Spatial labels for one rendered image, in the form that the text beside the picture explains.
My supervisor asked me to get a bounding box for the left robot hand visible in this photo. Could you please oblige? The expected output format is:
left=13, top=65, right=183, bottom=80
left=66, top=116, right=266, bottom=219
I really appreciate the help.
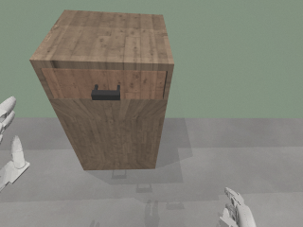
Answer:
left=0, top=96, right=30, bottom=193

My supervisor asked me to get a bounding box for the drawer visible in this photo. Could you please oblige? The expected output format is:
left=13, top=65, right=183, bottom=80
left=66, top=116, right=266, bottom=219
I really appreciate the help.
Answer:
left=42, top=68, right=167, bottom=99

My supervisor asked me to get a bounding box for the right robot hand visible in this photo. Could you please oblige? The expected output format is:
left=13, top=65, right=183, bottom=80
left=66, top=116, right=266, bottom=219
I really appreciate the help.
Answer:
left=220, top=187, right=257, bottom=227

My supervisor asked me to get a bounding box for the cabinet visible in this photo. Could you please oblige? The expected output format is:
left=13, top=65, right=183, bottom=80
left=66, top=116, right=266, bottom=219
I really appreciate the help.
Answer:
left=29, top=9, right=174, bottom=170

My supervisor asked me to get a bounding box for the handle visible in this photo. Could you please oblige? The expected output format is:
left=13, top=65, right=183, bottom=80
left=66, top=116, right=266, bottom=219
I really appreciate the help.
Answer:
left=91, top=84, right=120, bottom=101

